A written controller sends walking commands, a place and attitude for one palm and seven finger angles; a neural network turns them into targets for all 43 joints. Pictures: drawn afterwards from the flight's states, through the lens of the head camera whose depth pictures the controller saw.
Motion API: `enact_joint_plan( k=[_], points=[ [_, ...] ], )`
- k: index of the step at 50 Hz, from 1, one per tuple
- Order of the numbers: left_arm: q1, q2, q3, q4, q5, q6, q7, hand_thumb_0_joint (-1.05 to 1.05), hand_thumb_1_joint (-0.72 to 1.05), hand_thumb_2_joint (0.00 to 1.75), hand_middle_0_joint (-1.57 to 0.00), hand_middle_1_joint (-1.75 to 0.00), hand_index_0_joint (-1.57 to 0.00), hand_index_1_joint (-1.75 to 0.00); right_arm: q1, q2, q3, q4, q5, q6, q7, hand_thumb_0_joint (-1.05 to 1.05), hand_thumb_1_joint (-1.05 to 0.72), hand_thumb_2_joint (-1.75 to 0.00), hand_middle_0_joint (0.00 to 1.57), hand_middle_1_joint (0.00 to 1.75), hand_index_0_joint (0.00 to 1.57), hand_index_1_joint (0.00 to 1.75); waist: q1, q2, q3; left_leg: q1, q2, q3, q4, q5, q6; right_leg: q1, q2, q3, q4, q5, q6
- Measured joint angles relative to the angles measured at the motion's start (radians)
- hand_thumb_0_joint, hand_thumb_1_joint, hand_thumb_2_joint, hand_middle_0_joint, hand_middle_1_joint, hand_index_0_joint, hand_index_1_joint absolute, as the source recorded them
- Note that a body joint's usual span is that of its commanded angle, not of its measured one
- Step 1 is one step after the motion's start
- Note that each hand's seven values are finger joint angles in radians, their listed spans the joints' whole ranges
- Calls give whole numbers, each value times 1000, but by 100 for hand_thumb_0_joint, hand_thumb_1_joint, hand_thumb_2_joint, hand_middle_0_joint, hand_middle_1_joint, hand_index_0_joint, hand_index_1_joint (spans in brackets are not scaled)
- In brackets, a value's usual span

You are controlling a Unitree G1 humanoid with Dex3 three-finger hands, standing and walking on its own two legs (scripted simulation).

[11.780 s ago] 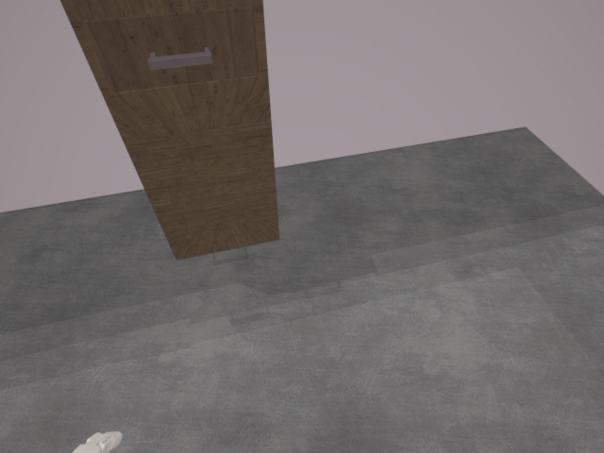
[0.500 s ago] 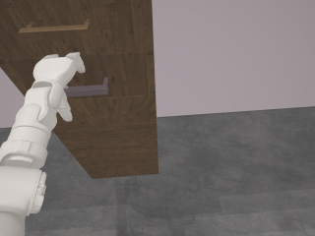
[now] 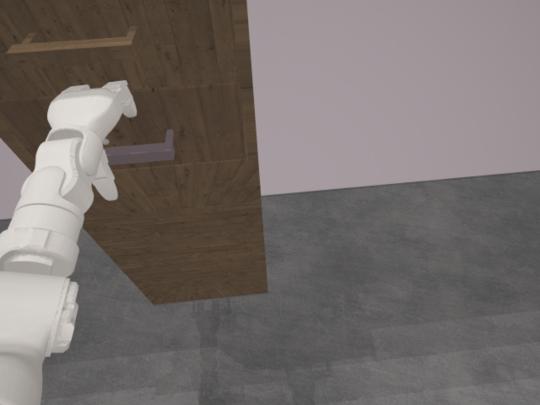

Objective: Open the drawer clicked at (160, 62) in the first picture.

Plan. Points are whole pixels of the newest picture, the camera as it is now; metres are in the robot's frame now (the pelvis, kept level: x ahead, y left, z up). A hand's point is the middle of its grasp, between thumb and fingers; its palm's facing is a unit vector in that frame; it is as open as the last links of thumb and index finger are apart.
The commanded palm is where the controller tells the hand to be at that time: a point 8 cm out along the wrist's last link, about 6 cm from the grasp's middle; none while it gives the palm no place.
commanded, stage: lower the fingers behind the handle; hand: left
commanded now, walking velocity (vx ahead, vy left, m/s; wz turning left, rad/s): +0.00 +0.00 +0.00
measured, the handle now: (130, 146) +0.53 +0.23 +0.08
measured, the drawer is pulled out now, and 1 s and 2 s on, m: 0.00 0.00 0.00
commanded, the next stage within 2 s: close the thumb around the handle in 1.66 s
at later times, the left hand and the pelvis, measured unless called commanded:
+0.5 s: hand (117, 159) +0.47 +0.23 +0.10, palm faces -0.03 -0.03 -1.00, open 13.8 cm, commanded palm +0.45 +0.23 +0.16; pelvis +0.00 +0.00 +0.00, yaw +1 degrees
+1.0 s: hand (123, 172) +0.47 +0.23 +0.07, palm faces -0.07 -0.03 -1.00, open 13.8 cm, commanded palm +0.46 +0.24 +0.13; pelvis +0.00 +0.00 -0.01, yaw +0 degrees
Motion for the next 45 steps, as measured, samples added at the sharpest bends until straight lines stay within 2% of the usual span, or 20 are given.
enact_joint_plan(
  k=[5,10,17,26,34,45],
  points=[
    [22,2,-6,-32,-13,-22,-26,0,-49,30,-32,-120,-32,-120,24,-2,-8,9,0,3,-4,1,-91,-90,20,30,20,30,5,1,0,11,0,1,-8,-1,-1,12,0,1,-12,2,0],
    [53,-13,8,-59,-18,-50,-11,0,-49,30,-32,-120,-32,-120,21,-6,-13,12,-1,8,0,1,-91,-90,20,30,20,30,8,-3,-3,16,0,5,-10,-4,-1,15,-1,5,-13,0,0],
    [83,-28,12,-51,1,-37,37,0,-49,30,-32,-120,-32,-120,-6,-7,-16,0,-2,2,6,1,-91,-90,20,30,20,30,9,-6,-5,2,1,2,3,-8,-2,2,1,2,1,-6,-1],
    [59,-52,-30,-35,8,-20,63,0,-49,30,-32,-120,-32,-120,-26,-2,-21,-6,-9,-12,6,1,-91,-90,20,30,20,30,16,-7,-8,-29,-2,-14,27,-11,-4,-22,0,-12,25,-16,-4],
    [53,-70,-11,8,25,-12,92,0,-49,30,-32,-120,-32,-120,-25,4,-11,-8,-13,-5,7,1,-91,-90,20,30,20,30,1,-3,-15,-46,1,-10,40,-16,-5,-45,2,-6,45,-23,-5],
    [77,-34,13,39,30,-40,103,0,-49,30,-32,-120,-32,-120,22,2,-17,10,-15,-8,-5,1,-91,-90,20,30,20,30,-11,-4,-14,-70,8,-10,53,-22,-5,-67,8,-4,53,-25,-6]
  ],
)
